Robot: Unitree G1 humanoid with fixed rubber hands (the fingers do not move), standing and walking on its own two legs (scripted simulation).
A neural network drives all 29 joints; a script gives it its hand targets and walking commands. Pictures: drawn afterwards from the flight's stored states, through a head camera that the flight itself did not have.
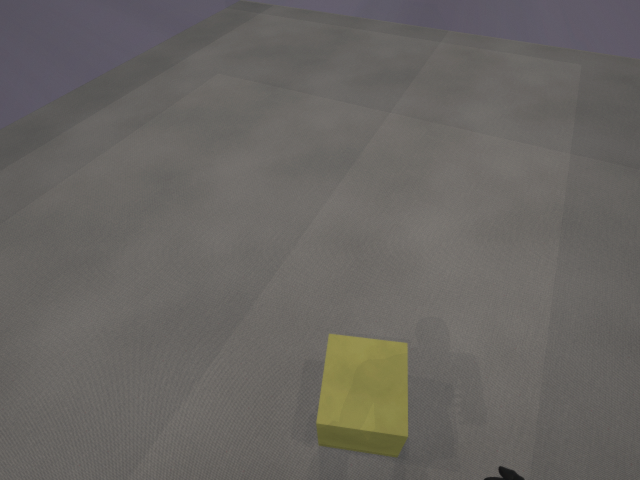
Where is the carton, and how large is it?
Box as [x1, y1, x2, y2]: [316, 334, 407, 456]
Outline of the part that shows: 329,334 316,421 318,444 390,456 397,456 407,437 407,343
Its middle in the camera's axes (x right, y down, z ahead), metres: +0.12 +0.45 +1.11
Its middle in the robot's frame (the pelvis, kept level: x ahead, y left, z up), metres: +0.46 -0.07 -0.66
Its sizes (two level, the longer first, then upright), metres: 0.250 0.228 0.213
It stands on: the floor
